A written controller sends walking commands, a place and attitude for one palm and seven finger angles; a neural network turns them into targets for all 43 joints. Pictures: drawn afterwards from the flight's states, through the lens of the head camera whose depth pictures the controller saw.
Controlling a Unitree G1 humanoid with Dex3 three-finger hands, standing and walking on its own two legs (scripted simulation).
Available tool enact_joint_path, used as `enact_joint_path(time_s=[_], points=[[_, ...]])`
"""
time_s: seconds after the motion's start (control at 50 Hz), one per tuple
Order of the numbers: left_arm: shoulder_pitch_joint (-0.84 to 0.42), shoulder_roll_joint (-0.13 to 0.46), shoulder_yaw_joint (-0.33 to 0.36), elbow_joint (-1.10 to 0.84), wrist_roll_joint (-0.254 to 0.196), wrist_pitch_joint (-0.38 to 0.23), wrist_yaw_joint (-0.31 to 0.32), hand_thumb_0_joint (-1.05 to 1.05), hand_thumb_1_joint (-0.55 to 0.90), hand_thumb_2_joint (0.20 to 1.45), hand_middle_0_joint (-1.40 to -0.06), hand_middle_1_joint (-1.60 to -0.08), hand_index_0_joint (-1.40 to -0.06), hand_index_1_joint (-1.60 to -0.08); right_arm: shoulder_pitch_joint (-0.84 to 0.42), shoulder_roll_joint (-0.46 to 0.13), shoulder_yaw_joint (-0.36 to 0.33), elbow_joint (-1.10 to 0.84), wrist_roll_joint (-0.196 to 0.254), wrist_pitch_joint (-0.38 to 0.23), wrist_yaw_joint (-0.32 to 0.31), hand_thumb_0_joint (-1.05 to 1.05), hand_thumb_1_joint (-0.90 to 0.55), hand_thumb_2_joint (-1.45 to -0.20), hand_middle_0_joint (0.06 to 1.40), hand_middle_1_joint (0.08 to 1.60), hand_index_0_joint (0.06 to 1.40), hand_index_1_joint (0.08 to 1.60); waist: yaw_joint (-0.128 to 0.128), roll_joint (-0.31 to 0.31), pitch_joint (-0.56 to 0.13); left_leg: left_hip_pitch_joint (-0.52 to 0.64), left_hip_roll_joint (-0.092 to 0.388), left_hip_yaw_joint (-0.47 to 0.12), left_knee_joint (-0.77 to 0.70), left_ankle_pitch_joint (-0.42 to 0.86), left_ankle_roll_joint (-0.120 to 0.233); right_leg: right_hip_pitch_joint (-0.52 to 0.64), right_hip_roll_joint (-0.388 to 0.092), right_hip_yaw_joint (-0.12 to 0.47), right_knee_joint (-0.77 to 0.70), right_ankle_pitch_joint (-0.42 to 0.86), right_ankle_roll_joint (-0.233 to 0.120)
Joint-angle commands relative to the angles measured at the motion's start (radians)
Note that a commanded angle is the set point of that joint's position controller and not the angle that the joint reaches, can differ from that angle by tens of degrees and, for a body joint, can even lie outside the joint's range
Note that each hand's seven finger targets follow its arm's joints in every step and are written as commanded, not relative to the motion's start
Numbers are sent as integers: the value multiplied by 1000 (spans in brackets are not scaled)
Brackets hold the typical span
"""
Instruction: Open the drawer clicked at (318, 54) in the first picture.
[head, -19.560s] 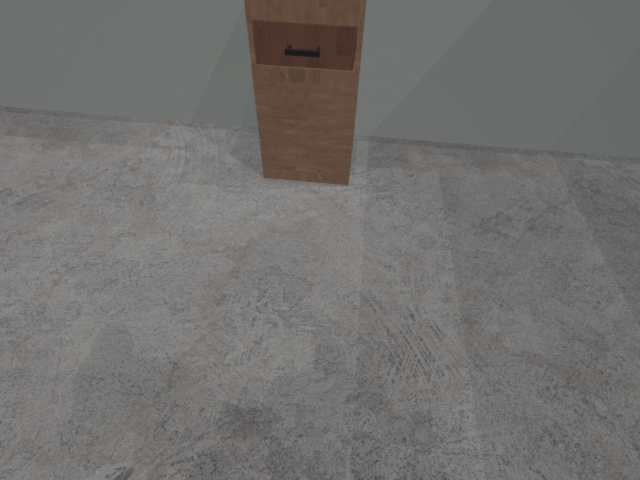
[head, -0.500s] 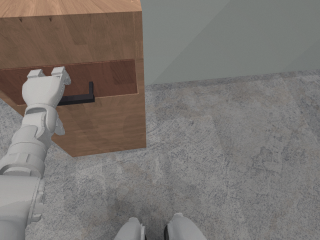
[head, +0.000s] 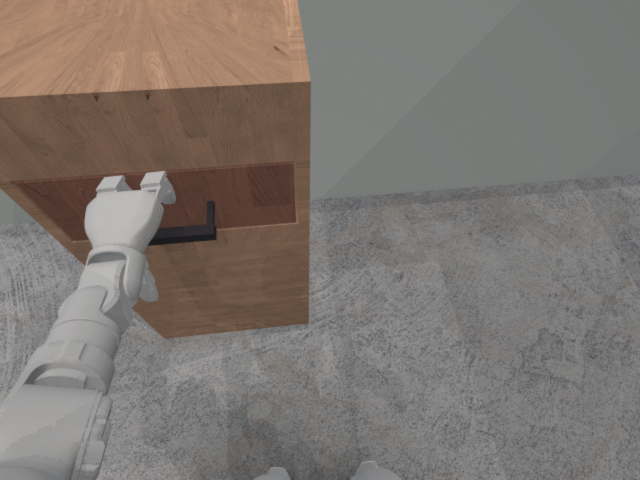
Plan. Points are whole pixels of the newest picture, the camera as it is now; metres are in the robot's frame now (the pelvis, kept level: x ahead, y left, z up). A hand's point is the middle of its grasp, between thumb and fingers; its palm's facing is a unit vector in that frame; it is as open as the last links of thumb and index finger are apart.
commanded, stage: re-aim the fingers above the handle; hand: left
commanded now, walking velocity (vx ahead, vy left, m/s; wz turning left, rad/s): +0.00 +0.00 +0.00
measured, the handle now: (173, 223) +0.49 +0.23 -0.06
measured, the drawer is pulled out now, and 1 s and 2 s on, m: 0.00 0.00 0.00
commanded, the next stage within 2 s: lower the fingers behind the handle in 1.94 s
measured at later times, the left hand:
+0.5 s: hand (145, 234) +0.43 +0.24 +0.00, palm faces -0.02 -0.01 -1.00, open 13.8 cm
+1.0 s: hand (142, 231) +0.44 +0.25 -0.01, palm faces -0.06 +0.00 -1.00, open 13.7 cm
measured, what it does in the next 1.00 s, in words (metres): stands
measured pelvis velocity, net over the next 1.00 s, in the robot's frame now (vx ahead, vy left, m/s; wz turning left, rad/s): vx -0.02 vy -0.01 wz -0.01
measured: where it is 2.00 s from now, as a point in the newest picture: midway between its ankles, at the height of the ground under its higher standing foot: outside the picture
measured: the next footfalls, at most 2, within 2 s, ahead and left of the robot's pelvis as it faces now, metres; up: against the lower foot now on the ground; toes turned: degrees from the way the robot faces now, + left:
none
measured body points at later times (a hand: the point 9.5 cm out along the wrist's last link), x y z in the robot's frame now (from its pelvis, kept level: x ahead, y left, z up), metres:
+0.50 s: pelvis -0.02 -0.01 +0.00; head +0.08 -0.01 +0.44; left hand +0.43 +0.24 +0.05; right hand +0.01 -0.28 -0.13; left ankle -0.05 +0.06 -0.69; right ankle -0.02 -0.11 -0.69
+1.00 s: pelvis -0.02 -0.01 +0.00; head +0.09 -0.02 +0.43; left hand +0.44 +0.25 +0.05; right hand +0.01 -0.28 -0.14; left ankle -0.05 +0.06 -0.69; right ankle -0.02 -0.11 -0.69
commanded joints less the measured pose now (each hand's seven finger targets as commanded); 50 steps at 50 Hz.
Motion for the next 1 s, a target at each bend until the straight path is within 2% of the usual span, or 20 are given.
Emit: enact_joint_path(time_s=[0.0,0.04,0.06,0.1,0.14,0.2,0.22,0.26,0.32,0.42,0.52,0.56,0.58,0.62,0.7,0.74,0.8,0.86,0.94,0.98], points=[[-411,261,72,-193,-2,30,78,0,-500,300,-300,-1200,-300,-1200,133,-164,-68,-41,-5,-14,-2,0,-900,-900,200,300,200,300,-12,66,-439,363,74,-34,-36,753,-76,162,-21,-45,-21,426,-18],[-441,244,47,-191,-2,46,74,0,-500,300,-300,-1200,-300,-1200,135,-163,-70,-38,-1,-14,-1,0,-900,-900,200,300,200,300,-27,67,-470,396,78,-41,-36,768,-80,155,-20,-45,-25,427,-14],[-415,211,28,-170,-13,60,65,0,-500,300,-300,-1200,-300,-1200,140,-162,-72,-36,1,-13,0,0,-900,-900,200,300,200,300,-24,67,-442,402,79,-43,-40,771,-82,150,-19,-50,-33,417,-16],[-446,128,-46,-155,-23,77,42,0,-500,300,-300,-1200,-300,-1200,143,-158,-75,-31,6,-14,2,0,-900,-900,200,300,200,300,-54,44,-410,416,82,-49,-49,735,-79,129,-17,-56,-56,384,-13],[-461,159,-32,-172,-29,74,18,0,-500,300,-300,-1200,-300,-1200,145,-162,-74,-30,10,-13,-2,0,-900,-900,200,300,200,300,-49,43,-423,436,84,-55,-61,734,-79,137,-19,-52,-65,377,-11],[-460,126,-61,-148,-30,68,-4,0,-500,300,-300,-1200,-300,-1200,142,-155,-68,-33,11,-11,-10,0,-900,-900,200,300,200,300,-52,31,-362,394,75,-46,-77,654,-69,147,-19,-50,-81,353,-17],[-486,134,-55,-153,-31,57,-7,0,-500,300,-300,-1200,-300,-1200,142,-155,-66,-31,11,-13,-11,0,-900,-900,200,300,200,300,-53,31,-349,375,73,-48,-80,630,-66,144,-22,-48,-80,342,-20],[-460,228,18,-112,-9,50,7,0,-500,300,-300,-1200,-300,-1200,133,-164,-56,-27,10,-11,-14,0,-900,-900,200,300,200,300,-28,24,-309,318,67,-44,-90,551,-63,143,-21,-46,-70,308,-27],[-453,314,89,-109,5,49,43,0,-500,300,-300,-1200,-300,-1200,109,-165,-44,-41,1,-13,-15,0,-900,-900,200,300,200,300,6,47,-332,241,53,-26,-94,487,-54,181,-27,-36,-49,303,-34],[-402,333,108,-69,6,85,79,0,-500,300,-300,-1200,-300,-1200,101,-165,-42,-57,-1,-18,-6,0,-900,-900,200,300,200,300,22,27,-392,198,45,-2,-85,474,-49,247,-26,-24,-39,341,-28],[-451,247,14,-57,-24,88,24,0,-500,300,-300,-1200,-300,-1200,136,-168,-56,-54,17,-35,-16,0,-900,-900,200,300,200,300,-45,-42,-380,199,49,6,-88,428,-29,271,-32,-9,-79,367,-11],[-455,269,19,-63,-34,63,-4,0,-500,300,-300,-1200,-300,-1200,145,-172,-58,-44,23,-42,-27,0,-900,-900,200,300,200,300,-50,-49,-369,193,46,4,-89,395,-24,274,-36,2,-89,354,-6],[-526,240,-17,-109,-40,39,-14,0,-500,300,-300,-1200,-300,-1200,145,-166,-57,-43,24,-49,-33,0,-900,-900,200,300,200,300,-73,-32,-377,201,47,-1,-85,379,-22,252,-39,6,-92,341,-3],[-574,224,-31,-151,-36,-7,-24,0,-500,300,-300,-1200,-300,-1200,154,-163,-63,-27,19,-62,-41,0,-900,-900,200,300,200,300,-86,8,-367,240,51,-14,-75,399,-26,191,-40,-2,-84,321,-10],[-538,262,25,-154,-11,-54,15,0,-500,300,-300,-1200,-300,-1200,153,-157,-63,-6,5,-71,-38,0,-900,-900,200,300,200,300,-51,121,-394,303,54,-29,-42,482,-51,89,-28,-23,-44,293,-24],[-529,306,64,-112,4,-37,49,0,-500,300,-300,-1200,-300,-1200,150,-161,-57,-1,1,-66,-27,0,-900,-900,200,300,200,300,-38,118,-393,264,52,-32,-34,490,-58,77,-26,-33,-22,286,-26],[-459,347,101,-16,6,45,89,0,-500,300,-300,-1200,-300,-1200,139,-173,-44,-11,-4,-51,-12,0,-900,-900,200,300,200,300,-9,68,-356,181,44,-15,-43,475,-55,126,-23,-39,-14,311,-27],[-449,383,111,12,4,113,86,0,-500,300,-300,-1200,-300,-1200,134,-181,-37,-33,1,-33,-4,0,-900,-900,200,300,200,300,9,51,-402,164,37,5,-55,480,-49,213,-26,-27,-22,364,-21],[-441,408,106,1,-11,125,30,0,-500,300,-300,-1200,-300,-1200,138,-180,-35,-54,15,-14,-19,0,-900,-900,200,300,200,300,-2,-27,-452,139,34,23,-75,465,-30,347,-37,4,-52,443,-4],[-429,372,84,-25,-28,108,-3,0,-500,300,-300,-1200,-300,-1200,141,-177,-40,-58,21,-17,-26,0,-900,-900,200,300,200,300,-15,-59,-439,147,39,22,-80,463,-23,364,-39,8,-67,464,1]])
